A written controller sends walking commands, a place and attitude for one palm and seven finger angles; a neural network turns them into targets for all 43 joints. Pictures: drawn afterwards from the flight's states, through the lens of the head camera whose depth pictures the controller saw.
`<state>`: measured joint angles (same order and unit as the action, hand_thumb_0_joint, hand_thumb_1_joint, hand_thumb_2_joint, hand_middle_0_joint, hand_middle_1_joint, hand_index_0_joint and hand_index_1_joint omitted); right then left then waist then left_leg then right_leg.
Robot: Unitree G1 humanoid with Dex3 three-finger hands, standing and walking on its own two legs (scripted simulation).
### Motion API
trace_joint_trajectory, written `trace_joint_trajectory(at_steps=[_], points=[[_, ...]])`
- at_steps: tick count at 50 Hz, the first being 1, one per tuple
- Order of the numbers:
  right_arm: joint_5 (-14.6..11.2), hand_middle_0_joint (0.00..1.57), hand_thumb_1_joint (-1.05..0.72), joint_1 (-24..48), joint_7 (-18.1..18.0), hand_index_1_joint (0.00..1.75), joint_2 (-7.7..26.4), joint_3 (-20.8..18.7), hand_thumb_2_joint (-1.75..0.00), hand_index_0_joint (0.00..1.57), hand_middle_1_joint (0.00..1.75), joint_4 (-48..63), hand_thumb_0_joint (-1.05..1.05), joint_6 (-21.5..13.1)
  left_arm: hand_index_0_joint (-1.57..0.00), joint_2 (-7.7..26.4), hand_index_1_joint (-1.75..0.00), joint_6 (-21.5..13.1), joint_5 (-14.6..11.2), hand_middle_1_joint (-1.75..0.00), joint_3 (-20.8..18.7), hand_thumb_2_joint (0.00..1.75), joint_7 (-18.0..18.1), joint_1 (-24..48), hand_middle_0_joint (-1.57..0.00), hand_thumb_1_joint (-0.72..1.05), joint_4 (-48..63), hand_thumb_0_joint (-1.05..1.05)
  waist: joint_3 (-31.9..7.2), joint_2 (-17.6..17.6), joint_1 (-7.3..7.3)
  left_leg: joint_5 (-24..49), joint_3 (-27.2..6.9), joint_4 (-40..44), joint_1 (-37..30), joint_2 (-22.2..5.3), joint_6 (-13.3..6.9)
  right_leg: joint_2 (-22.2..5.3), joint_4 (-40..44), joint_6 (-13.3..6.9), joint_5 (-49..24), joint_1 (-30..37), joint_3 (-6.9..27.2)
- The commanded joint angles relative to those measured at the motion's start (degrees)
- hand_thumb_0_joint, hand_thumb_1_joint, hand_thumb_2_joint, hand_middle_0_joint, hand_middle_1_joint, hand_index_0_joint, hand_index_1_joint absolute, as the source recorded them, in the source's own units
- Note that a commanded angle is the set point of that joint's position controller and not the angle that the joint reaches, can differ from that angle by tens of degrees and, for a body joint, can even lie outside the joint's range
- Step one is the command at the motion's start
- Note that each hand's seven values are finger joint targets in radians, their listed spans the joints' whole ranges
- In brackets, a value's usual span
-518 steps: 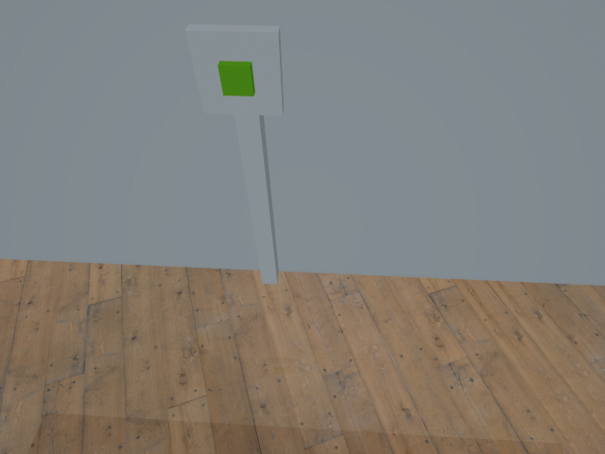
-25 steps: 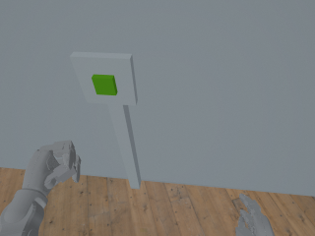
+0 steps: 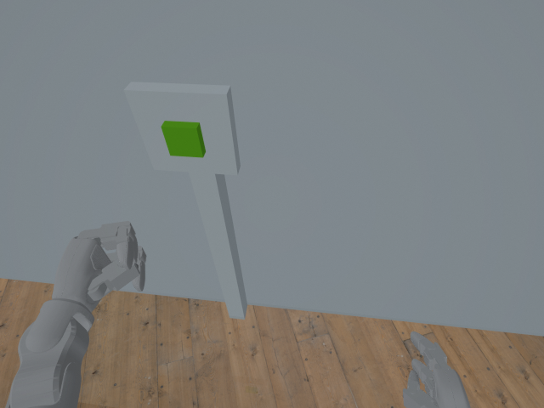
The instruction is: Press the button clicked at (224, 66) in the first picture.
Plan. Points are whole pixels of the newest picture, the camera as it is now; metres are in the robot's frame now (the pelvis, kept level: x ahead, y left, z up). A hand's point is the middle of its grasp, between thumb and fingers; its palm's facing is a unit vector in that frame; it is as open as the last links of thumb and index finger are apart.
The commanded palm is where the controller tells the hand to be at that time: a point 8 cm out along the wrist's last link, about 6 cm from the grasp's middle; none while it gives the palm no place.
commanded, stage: aim a knuckle at the button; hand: left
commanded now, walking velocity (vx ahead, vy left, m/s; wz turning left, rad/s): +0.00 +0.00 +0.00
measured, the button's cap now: (184, 138) +0.54 +0.22 +0.12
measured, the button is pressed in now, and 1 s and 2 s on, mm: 0 0 0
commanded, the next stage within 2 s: press the button with the knuckle in 1.68 s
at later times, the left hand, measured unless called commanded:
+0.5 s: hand (165, 218) +0.36 +0.20 +0.10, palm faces -0.01 -1.00 -0.02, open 3.1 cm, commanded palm +0.34 +0.25 +0.10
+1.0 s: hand (187, 183) +0.45 +0.19 +0.09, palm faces -0.02 -1.00 +0.00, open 3.1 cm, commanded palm +0.43 +0.24 +0.09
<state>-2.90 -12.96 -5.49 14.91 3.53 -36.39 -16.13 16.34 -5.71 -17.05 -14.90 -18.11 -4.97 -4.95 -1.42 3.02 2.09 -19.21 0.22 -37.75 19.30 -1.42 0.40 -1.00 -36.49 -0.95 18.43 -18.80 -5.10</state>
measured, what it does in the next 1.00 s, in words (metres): stands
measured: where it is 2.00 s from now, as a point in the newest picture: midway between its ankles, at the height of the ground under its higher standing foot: outside the picture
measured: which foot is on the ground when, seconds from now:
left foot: down 0.00-1.00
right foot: down 0.00-1.00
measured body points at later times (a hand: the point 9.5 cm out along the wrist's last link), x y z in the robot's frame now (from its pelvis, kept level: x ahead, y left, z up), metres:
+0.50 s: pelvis +0.00 +0.00 +0.00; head +0.03 -0.01 +0.45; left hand +0.35 +0.26 +0.10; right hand +0.14 -0.25 -0.10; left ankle +0.01 +0.12 -0.72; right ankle +0.01 -0.11 -0.72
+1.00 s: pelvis +0.00 +0.01 -0.01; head +0.07 +0.01 +0.44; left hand +0.44 +0.25 +0.09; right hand +0.06 -0.26 -0.13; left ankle +0.01 +0.12 -0.72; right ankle +0.01 -0.11 -0.72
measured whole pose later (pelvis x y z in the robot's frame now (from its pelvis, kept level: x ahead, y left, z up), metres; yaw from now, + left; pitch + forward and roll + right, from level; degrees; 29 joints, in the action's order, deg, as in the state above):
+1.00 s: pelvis +0.00 +0.01 -0.01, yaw -2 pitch +10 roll -1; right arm -1.7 -19.5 -2.9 15.8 1.7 -37.7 -3.8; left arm 22.3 -15.9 -10.1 -19.3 -15.6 37.2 -53.4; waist -2.8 1.0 -4.3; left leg -21.1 2.6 -42.6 31.4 -1.7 -0.5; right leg -0.9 -41.2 -0.2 19.2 -31.8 -2.5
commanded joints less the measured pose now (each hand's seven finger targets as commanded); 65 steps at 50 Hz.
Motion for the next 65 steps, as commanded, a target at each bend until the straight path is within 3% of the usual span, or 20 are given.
trace_joint_trajectory(at_steps=[1,2,6,8,11,13,16,22,26,27,32,39,42,45,49,51,54,61,63,65], points=[[-0.05,0.20,-0.90,4.50,-0.92,0.30,6.82,-3.18,-0.90,0.20,0.30,8.19,0.00,-3.16,-1.30,11.66,-1.50,-4.07,-0.86,-1.50,-5.77,0.90,-0.73,16.08,-1.30,0.90,6.80,0.00,-9.23,-2.20,-1.25,8.83,-0.58,5.35,-2.28,1.66,-1.63,0.45,6.39,0.61,-9.23,2.82,3.46],[0.09,0.20,-0.90,4.52,-0.81,0.30,6.90,-3.10,-0.90,0.20,0.30,8.50,0.00,-2.93,-1.30,12.09,-1.50,-4.02,-0.89,-1.50,-6.07,0.90,-0.76,16.36,-1.30,0.90,5.96,0.00,-9.49,-3.90,-0.86,9.34,-0.62,5.29,-1.41,1.61,-1.67,0.52,6.23,0.57,-9.55,3.78,3.69],[-0.08,0.20,-0.90,4.23,-0.60,0.30,6.54,-3.12,-0.90,0.20,0.30,8.70,0.00,-2.24,-1.30,10.66,-1.50,-4.19,-0.12,-1.50,-4.27,0.90,-0.14,21.97,-1.30,0.90,4.56,0.00,-10.28,0.78,-1.47,10.43,-0.33,5.70,-2.93,1.62,-1.36,0.57,5.34,0.25,-11.37,2.50,2.90],[0.18,0.20,-0.90,3.69,-0.40,0.30,6.85,-3.37,-0.90,0.20,0.30,8.75,0.00,-1.92,-1.30,11.75,-1.50,-4.69,0.05,-1.50,-5.35,0.90,0.42,22.87,-1.30,0.90,2.86,0.00,-11.48,-3.01,-1.29,11.00,-0.39,5.44,-2.24,1.47,-1.52,0.59,5.22,0.40,-12.17,3.47,3.38],[0.01,0.20,-0.90,3.20,-0.20,0.30,6.81,-3.51,-0.90,0.20,0.30,8.48,0.00,-1.25,-1.30,11.34,-1.50,-5.40,0.75,-1.50,-4.61,0.90,1.06,26.10,-1.30,0.90,1.29,0.00,-11.70,-0.56,-1.81,11.01,-0.24,5.69,-2.97,1.45,-1.26,0.68,4.75,0.18,-12.28,2.27,2.93],[0.24,0.20,-0.90,2.61,-0.13,0.30,7.17,-3.65,-0.90,0.20,0.30,8.09,0.00,-0.52,-1.30,12.82,-1.50,-5.55,0.88,-1.50,-6.01,0.90,1.41,27.27,-1.30,0.90,-1.76,0.00,-11.60,-3.80,-1.97,10.78,-0.09,5.39,-1.66,1.36,-1.54,0.65,5.08,0.40,-12.40,2.81,3.60],[0.09,0.20,-0.90,2.14,-0.11,0.30,7.08,-3.67,-0.90,0.20,0.30,7.82,0.00,0.40,-1.30,12.60,-1.50,-6.16,1.60,-1.50,-4.99,0.90,1.64,32.24,-1.30,0.90,-3.40,0.00,-12.34,-0.06,-2.57,10.74,0.13,5.40,-2.36,1.45,-1.32,0.64,4.65,0.12,-12.47,1.91,3.52],[0.40,0.20,-0.90,0.00,-0.04,0.30,7.78,-3.97,-0.90,0.20,0.30,6.82,0.00,2.29,-1.30,14.21,-1.50,-7.33,2.06,-1.50,-5.77,0.90,1.87,38.40,-1.30,0.90,-11.32,0.00,-13.84,-4.62,-3.26,11.03,-0.01,4.48,-1.00,1.17,-1.58,0.99,4.06,0.22,-13.46,2.01,3.80],[0.29,0.20,-0.90,-1.01,0.29,0.30,7.52,-4.00,-0.90,0.20,0.30,6.69,0.00,3.71,-1.30,14.03,-1.50,-8.44,2.95,-1.50,-4.83,0.90,1.79,43.87,-1.30,0.90,-13.99,0.00,-15.97,0.78,-3.66,12.12,0.18,4.04,-1.84,1.38,-1.33,0.86,3.03,-0.18,-14.79,1.14,3.67],[0.37,0.20,-0.90,-1.50,0.43,0.30,7.56,-3.99,-0.90,0.20,0.30,6.49,0.00,4.02,-1.30,13.32,-1.50,-8.82,3.19,-1.50,-3.70,0.90,1.92,45.87,-1.30,0.90,-14.80,0.00,-15.72,-0.83,-4.28,12.32,-0.17,3.78,-1.62,1.24,-1.44,1.05,2.87,-0.17,-14.75,0.71,3.46],[0.66,0.20,-0.90,-3.70,0.68,0.30,8.44,-4.27,-0.90,0.20,0.30,5.75,0.00,5.96,-1.30,17.24,-1.50,-9.68,3.61,-1.50,-7.24,0.90,2.15,49.25,-1.30,0.90,-23.27,0.00,-16.31,-4.42,-4.30,12.06,0.17,2.80,1.55,1.25,-1.64,1.08,2.20,0.05,-15.67,1.02,4.00],[0.91,0.20,-0.90,-6.21,1.24,0.30,8.37,-4.75,-0.90,0.20,0.30,5.53,0.00,7.82,-1.30,17.28,-1.50,-12.91,4.70,-1.50,-6.11,0.90,1.71,57.82,-1.30,0.90,-26.57,0.00,-21.45,0.34,-5.34,15.38,0.24,1.05,-0.36,1.16,-1.55,1.40,0.21,-0.23,-18.81,-0.41,4.05],[0.93,0.20,-0.90,-7.63,1.31,0.30,8.87,-4.75,-0.90,0.20,0.30,4.41,0.00,8.75,-1.30,17.89,-1.50,-13.14,4.96,-1.50,-6.22,0.90,1.70,60.75,-1.30,0.90,-32.21,0.00,-18.95,-2.54,-6.34,14.22,-0.07,0.60,1.98,0.95,-1.62,1.65,0.03,-0.18,-17.53,-2.49,3.68],[1.12,0.20,-0.90,-8.77,1.64,0.30,9.19,-5.03,-0.90,0.20,0.30,4.28,0.00,9.51,-1.30,19.49,-1.50,-13.62,5.75,-1.50,-7.37,0.90,1.95,62.30,-1.30,0.90,-34.88,0.00,-20.92,-1.05,-6.03,14.52,-0.03,0.05,2.21,1.02,-1.55,1.56,-0.68,-0.29,-17.61,-2.98,3.78],[1.38,0.20,-0.90,-10.27,1.93,0.30,9.32,-5.09,-0.90,0.20,0.30,3.38,0.00,10.58,-1.30,20.32,-1.50,-15.08,6.64,-1.50,-7.28,0.90,2.66,68.99,-1.30,0.90,-38.60,0.00,-20.93,-1.47,-7.48,13.91,-0.34,-0.87,3.09,0.78,-1.62,1.87,-1.36,-0.16,-16.58,-5.36,3.68],[1.58,0.20,-0.90,-10.65,2.29,0.30,9.14,-5.23,-0.90,0.20,0.30,3.89,0.00,10.90,-1.30,19.20,-1.50,-15.99,6.90,-1.50,-6.62,0.90,2.62,68.33,-1.30,0.90,-37.61,0.00,-24.01,1.70,-6.99,16.15,-0.43,-1.22,0.91,0.73,-1.38,1.98,-2.12,-0.40,-17.41,-5.60,3.58],[1.63,0.20,-0.90,-11.17,2.99,0.30,9.13,-5.52,-0.90,0.20,0.30,4.76,0.00,11.61,-1.30,18.76,-1.50,-16.11,6.78,-1.50,-7.25,0.90,2.96,63.81,-1.30,0.90,-37.51,0.00,-25.95,0.82,-5.90,18.92,-0.54,-1.49,0.86,0.49,-1.23,2.23,-2.77,-0.42,-19.18,-4.39,3.40],[1.42,0.20,-0.90,-10.88,3.17,0.30,9.13,-5.62,-0.90,0.20,0.30,6.18,0.00,13.17,-1.30,20.86,-1.50,-15.00,6.91,-1.50,-9.47,0.90,4.35,62.14,-1.30,0.90,-35.14,0.00,-22.58,-2.39,-5.80,14.88,0.59,-0.71,4.91,0.58,-1.84,2.33,-1.90,-0.11,-18.39,-2.98,3.79],[1.59,0.20,-0.90,-10.71,3.03,0.30,8.95,-5.66,-0.90,0.20,0.30,6.70,0.00,13.30,-1.30,23.52,-1.50,-16.12,7.14,-1.50,-11.37,0.90,4.61,61.89,-1.30,0.90,-30.96,0.00,-25.87,-0.25,-5.05,17.01,0.78,-0.89,3.47,0.65,-1.87,2.30,-2.38,-0.23,-20.69,-0.37,4.36],[1.40,0.20,-0.90,-9.93,3.08,0.30,8.11,-5.54,-0.90,0.20,0.30,7.11,0.00,12.97,-1.30,19.56,-1.50,-16.55,6.56,-1.50,-8.53,0.90,4.14,60.56,-1.30,0.90,-27.59,0.00,-26.85,3.05,-5.47,19.40,0.88,-1.14,0.27,0.46,-1.66,2.40,-2.21,-0.30,-21.79,-1.26,4.19]])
